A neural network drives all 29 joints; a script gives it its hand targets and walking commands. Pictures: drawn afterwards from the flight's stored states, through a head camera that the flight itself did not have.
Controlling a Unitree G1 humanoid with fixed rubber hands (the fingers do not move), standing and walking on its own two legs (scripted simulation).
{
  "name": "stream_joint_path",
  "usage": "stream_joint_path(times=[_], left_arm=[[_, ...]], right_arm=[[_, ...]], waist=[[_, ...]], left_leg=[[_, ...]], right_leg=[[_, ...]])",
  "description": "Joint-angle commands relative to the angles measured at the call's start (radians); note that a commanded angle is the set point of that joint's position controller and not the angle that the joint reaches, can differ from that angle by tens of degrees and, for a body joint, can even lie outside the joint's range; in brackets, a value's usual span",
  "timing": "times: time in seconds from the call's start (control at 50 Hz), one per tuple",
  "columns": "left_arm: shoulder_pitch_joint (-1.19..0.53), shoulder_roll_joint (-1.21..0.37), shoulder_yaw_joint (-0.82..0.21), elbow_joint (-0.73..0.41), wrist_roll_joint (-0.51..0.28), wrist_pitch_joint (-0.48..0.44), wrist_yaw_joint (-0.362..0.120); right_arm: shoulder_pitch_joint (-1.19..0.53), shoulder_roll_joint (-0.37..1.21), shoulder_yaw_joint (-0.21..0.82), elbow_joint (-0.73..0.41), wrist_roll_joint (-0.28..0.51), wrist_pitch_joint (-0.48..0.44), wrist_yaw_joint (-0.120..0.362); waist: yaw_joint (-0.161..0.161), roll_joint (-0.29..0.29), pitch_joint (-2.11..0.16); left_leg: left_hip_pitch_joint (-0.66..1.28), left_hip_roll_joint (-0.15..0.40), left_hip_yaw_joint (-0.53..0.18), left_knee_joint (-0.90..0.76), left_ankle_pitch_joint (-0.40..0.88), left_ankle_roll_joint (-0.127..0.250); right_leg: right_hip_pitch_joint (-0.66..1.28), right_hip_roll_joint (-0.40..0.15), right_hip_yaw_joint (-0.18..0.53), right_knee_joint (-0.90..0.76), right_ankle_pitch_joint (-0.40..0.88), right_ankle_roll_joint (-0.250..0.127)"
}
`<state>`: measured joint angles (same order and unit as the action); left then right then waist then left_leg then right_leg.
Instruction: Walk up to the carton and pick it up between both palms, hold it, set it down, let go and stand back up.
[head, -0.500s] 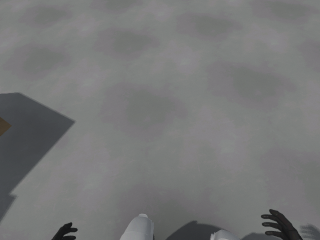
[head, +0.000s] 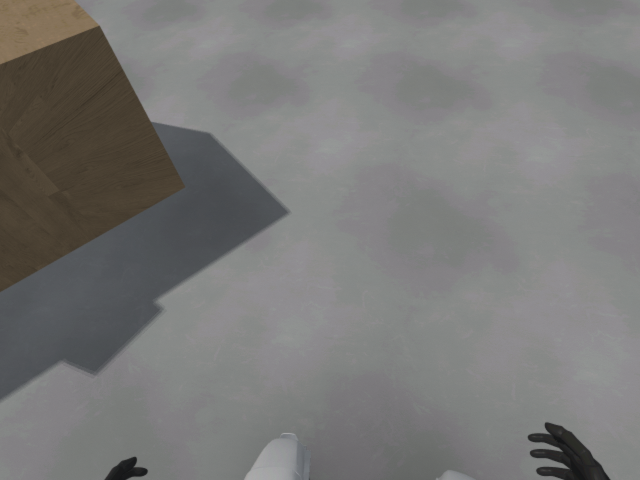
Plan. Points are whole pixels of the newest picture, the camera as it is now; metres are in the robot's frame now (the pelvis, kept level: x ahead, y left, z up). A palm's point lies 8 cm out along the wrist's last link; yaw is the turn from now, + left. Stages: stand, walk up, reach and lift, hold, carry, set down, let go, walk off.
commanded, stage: walk up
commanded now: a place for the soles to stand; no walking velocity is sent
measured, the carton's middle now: out of the picture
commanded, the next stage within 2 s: none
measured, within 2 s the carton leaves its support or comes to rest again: neither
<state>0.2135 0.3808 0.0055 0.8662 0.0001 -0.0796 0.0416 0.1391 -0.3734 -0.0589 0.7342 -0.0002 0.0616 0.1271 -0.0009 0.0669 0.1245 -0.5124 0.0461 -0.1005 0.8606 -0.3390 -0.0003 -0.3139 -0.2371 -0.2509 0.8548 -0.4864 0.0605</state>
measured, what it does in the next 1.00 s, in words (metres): steps to the left, turning left: right foot, then left foot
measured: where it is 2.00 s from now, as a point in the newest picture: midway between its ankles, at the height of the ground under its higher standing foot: (140, 471)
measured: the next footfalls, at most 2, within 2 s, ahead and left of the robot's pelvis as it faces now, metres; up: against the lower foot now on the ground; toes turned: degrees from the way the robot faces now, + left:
right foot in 0.22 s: +0.08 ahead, -0.06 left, +0.00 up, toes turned -1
left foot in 0.50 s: +0.10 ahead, +0.32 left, +0.00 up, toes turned +12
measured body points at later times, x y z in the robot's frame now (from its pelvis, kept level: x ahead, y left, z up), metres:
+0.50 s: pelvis +0.04 +0.14 +0.00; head +0.08 +0.12 +0.44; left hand +0.02 +0.47 -0.10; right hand +0.27 -0.09 -0.12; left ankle +0.06 +0.31 -0.70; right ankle +0.04 -0.06 -0.70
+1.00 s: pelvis +0.06 +0.29 +0.00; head +0.10 +0.27 +0.44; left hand -0.04 +0.61 -0.09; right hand +0.33 +0.10 -0.12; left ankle +0.05 +0.45 -0.68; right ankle +0.12 +0.11 -0.70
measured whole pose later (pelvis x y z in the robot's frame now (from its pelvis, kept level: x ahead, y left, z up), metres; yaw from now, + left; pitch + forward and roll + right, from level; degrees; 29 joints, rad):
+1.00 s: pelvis +0.06 +0.29 +0.00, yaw +28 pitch -2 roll -1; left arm 0.29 0.39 0.01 0.92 0.00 -0.12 0.05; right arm 0.15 -0.38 -0.06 0.73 0.00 0.05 0.10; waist 0.00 0.09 0.08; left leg -0.52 0.00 -0.09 0.98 -0.40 0.04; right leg -0.30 -0.20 -0.11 0.86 -0.50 0.06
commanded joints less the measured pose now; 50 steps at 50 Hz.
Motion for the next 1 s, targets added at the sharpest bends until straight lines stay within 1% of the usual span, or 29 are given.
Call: stream_joint_path(times=[0.0,0.02,0.04,0.06,0.1,0.16,0.18,0.2,0.22,0.24,0.26,0.3,0.36,0.42,0.46,0.48,0.5,0.52,0.54,0.56,0.64,0.68,0.72,0.74,0.76,0.78,0.82,0.94,0.98], left_arm=[[0.009,0.412,0.163,-0.092,0.015,-0.01,-0.004],[-0.012,0.352,0.138,-0.116,0.006,-0.005,-0.01],[-0.103,0.279,0.109,-0.171,0.012,0.001,-0.008],[-0.13,0.27,0.101,-0.183,0.012,0.001,0.003],[-0.097,0.289,0.104,-0.146,0.007,-0.019,0.008],[0.108,0.304,0.117,-0.085,0.003,-0.035,0.02],[0.181,0.295,0.119,-0.063,-0.001,-0.042,0.024],[0.302,0.284,0.125,-0.009,-0.001,-0.051,0.03],[0.408,0.377,0.155,0.015,0.027,-0.056,0.038],[0.273,0.471,0.188,0.0,0.035,-0.05,0.043],[0.148,0.452,0.193,-0.038,0.03,-0.052,0.04],[0.074,0.417,0.18,-0.056,0.023,-0.054,0.036],[0.151,0.423,0.174,-0.032,0.034,-0.053,0.031],[0.166,0.452,0.177,-0.039,0.035,-0.043,0.022],[0.102,0.452,0.172,-0.053,0.034,-0.034,0.017],[0.02,0.448,0.167,-0.063,0.03,-0.026,0.008],[0.007,0.391,0.172,-0.056,0.031,-0.016,0.003],[-0.038,0.297,0.133,-0.126,0.017,-0.017,0.002],[-0.134,0.28,0.123,-0.169,0.014,-0.016,0.013],[-0.142,0.283,0.122,-0.162,0.005,-0.026,0.014],[0.019,0.287,0.114,-0.078,-0.002,-0.046,0.016],[0.103,0.305,0.123,-0.05,-0.013,-0.056,0.02],[0.263,0.282,0.129,0.004,-0.02,-0.068,0.026],[0.354,0.327,0.147,0.027,0.001,-0.077,0.033],[0.35,0.465,0.186,0.029,0.016,-0.077,0.037],[0.226,0.451,0.189,-0.001,0.02,-0.069,0.037],[0.1,0.418,0.18,-0.025,0.023,-0.064,0.032],[0.171,0.456,0.19,-0.003,0.04,-0.069,0.018],[0.106,0.462,0.186,-0.014,0.044,-0.058,0.012]], right_arm=[[0.048,-0.256,-0.108,-0.066,-0.06,-0.036,0.008],[0.15,-0.338,-0.132,-0.047,-0.059,-0.04,-0.003],[0.196,-0.412,-0.154,-0.049,-0.045,-0.037,-0.017],[0.213,-0.426,-0.153,-0.062,-0.037,-0.038,-0.03],[0.137,-0.373,-0.146,-0.077,-0.034,-0.029,-0.054],[-0.04,-0.311,-0.122,-0.144,-0.054,-0.02,-0.039],[-0.089,-0.289,-0.113,-0.167,-0.058,-0.019,-0.031],[-0.154,-0.263,-0.101,-0.189,-0.062,-0.015,-0.026],[-0.194,-0.187,-0.08,-0.205,-0.055,-0.022,-0.019],[-0.164,-0.152,-0.061,-0.179,-0.064,-0.034,-0.021],[-0.148,-0.224,-0.074,-0.16,-0.081,-0.032,-0.023],[-0.125,-0.269,-0.096,-0.125,-0.08,-0.038,-0.004],[-0.149,-0.247,-0.095,-0.124,-0.071,-0.039,0.012],[-0.177,-0.229,-0.087,-0.127,-0.055,-0.047,0.021],[-0.096,-0.229,-0.096,-0.094,-0.045,-0.052,0.018],[0.042,-0.236,-0.105,-0.057,-0.041,-0.055,0.014],[0.172,-0.266,-0.121,0.002,-0.037,-0.053,-0.001],[0.214,-0.405,-0.149,-0.003,-0.038,-0.057,-0.019],[0.225,-0.419,-0.148,-0.013,-0.008,-0.061,-0.036],[0.197,-0.407,-0.137,-0.027,-0.003,-0.059,-0.049],[0.045,-0.3,-0.1,-0.084,-0.022,-0.057,-0.072],[-0.005,-0.281,-0.093,-0.114,-0.034,-0.053,-0.063],[-0.093,-0.27,-0.086,-0.139,-0.041,-0.04,-0.057],[-0.113,-0.216,-0.07,-0.146,-0.033,-0.042,-0.054],[-0.125,-0.158,-0.05,-0.146,-0.026,-0.052,-0.048],[-0.12,-0.238,-0.063,-0.122,-0.041,-0.046,-0.055],[-0.098,-0.275,-0.082,-0.1,-0.042,-0.05,-0.037],[-0.14,-0.234,-0.087,-0.088,-0.034,-0.066,-0.014],[-0.066,-0.231,-0.092,-0.059,-0.027,-0.073,-0.013]], waist=[[-0.065,-0.159,-0.269],[-0.121,0.054,-0.332],[-0.17,0.262,-0.275],[-0.152,0.248,-0.251],[-0.091,0.11,-0.216],[0.003,0.202,-0.216],[0.044,0.173,-0.203],[0.108,0.106,-0.212],[0.175,-0.088,-0.233],[0.141,-0.333,-0.197],[0.079,-0.18,-0.169],[0.032,-0.118,-0.152],[0.069,-0.268,-0.165],[0.077,-0.302,-0.154],[0.017,-0.302,-0.164],[-0.084,-0.241,-0.224],[-0.142,-0.061,-0.268],[-0.178,0.308,-0.244],[-0.184,0.24,-0.221],[-0.15,0.122,-0.198],[-0.052,0.143,-0.18],[-0.022,0.16,-0.174],[0.066,0.13,-0.185],[0.122,-0.045,-0.22],[0.148,-0.37,-0.221],[0.111,-0.193,-0.16],[0.042,-0.113,-0.072],[0.072,-0.262,-0.094],[0.019,-0.292,-0.107]], left_leg=[[0.246,-0.076,0.159,-0.256,0.058,0.068],[0.483,-0.029,-0.124,-0.319,0.203,0.169],[0.616,0.078,-0.514,-0.407,0.297,0.282],[0.592,0.133,-0.663,-0.434,0.395,0.344],[0.48,0.111,-0.569,-0.399,0.453,0.328],[0.18,0.064,-0.519,-0.377,0.335,0.271],[0.072,0.045,-0.471,-0.361,0.264,0.25],[-0.075,0.005,-0.385,-0.309,0.157,0.201],[-0.32,-0.117,-0.199,-0.138,-0.033,0.067],[-0.454,-0.156,-0.081,0.117,-0.14,0.027],[-0.4,-0.072,-0.105,0.194,-0.107,0.017],[-0.308,-0.032,-0.01,0.241,-0.098,0.002],[-0.258,-0.008,0.088,0.16,-0.137,-0.008],[-0.208,-0.004,0.127,0.044,-0.157,0.006],[-0.06,-0.029,0.166,-0.065,-0.106,0.013],[0.188,-0.072,0.207,-0.193,-0.033,0.033],[0.411,-0.123,0.12,-0.283,-0.025,0.073],[0.617,0.062,-0.436,-0.394,0.113,0.214],[0.595,0.15,-0.666,-0.482,0.213,0.286],[0.552,0.169,-0.685,-0.469,0.225,0.317],[0.343,0.113,-0.522,-0.389,0.379,0.309],[0.231,0.108,-0.492,-0.386,0.298,0.294],[0.033,0.067,-0.39,-0.303,0.144,0.234],[-0.113,-0.03,-0.265,-0.116,0.01,0.137],[-0.371,-0.225,-0.077,0.155,-0.165,0.05],[-0.398,-0.13,-0.138,0.243,-0.169,0.036],[-0.338,-0.07,-0.075,0.278,-0.124,0.023],[-0.264,-0.01,0.073,0.111,-0.184,0.01],[-0.091,-0.023,0.137,-0.002,-0.17,0.016]], right_leg=[[0.083,-0.153,0.075,-0.086,0.502,-0.166],[-0.154,0.01,0.013,0.224,0.422,-0.083],[-0.502,0.163,0.056,0.383,-0.104,-0.044],[-0.55,0.165,0.162,0.382,-0.234,-0.063],[-0.44,0.142,0.225,0.283,-0.18,-0.084],[-0.142,0.161,0.277,0.051,-0.111,-0.113],[-0.015,0.186,0.243,-0.1,-0.049,-0.119],[0.206,0.193,0.199,-0.333,0.089,-0.126],[0.457,0.041,0.393,-0.55,-0.024,-0.157],[0.402,-0.295,0.707,-0.639,-0.105,-0.212],[0.287,-0.373,0.723,-0.616,-0.029,-0.255],[0.259,-0.341,0.571,-0.539,0.257,-0.305],[0.321,-0.266,0.363,-0.439,0.618,-0.285],[0.302,-0.267,0.284,-0.357,0.662,-0.258],[0.202,-0.255,0.212,-0.295,0.583,-0.224],[0.075,-0.195,0.12,-0.157,0.541,-0.18],[-0.046,-0.063,0.039,0.146,0.438,-0.148],[-0.478,0.157,0.036,0.457,0.102,-0.057],[-0.6,0.166,0.17,0.479,-0.202,-0.087],[-0.559,0.14,0.226,0.457,-0.184,-0.101],[-0.331,0.149,0.259,0.202,-0.11,-0.115],[-0.191,0.17,0.254,0.055,-0.103,-0.12],[0.11,0.193,0.231,-0.237,0.076,-0.135],[0.31,0.118,0.374,-0.423,0.019,-0.157],[0.437,-0.193,0.796,-0.604,-0.143,-0.22],[0.346,-0.313,0.876,-0.616,-0.143,-0.253],[0.233,-0.292,0.715,-0.558,-0.014,-0.317],[0.287,-0.236,0.415,-0.4,0.447,-0.306],[0.18,-0.203,0.298,-0.298,0.487,-0.276]])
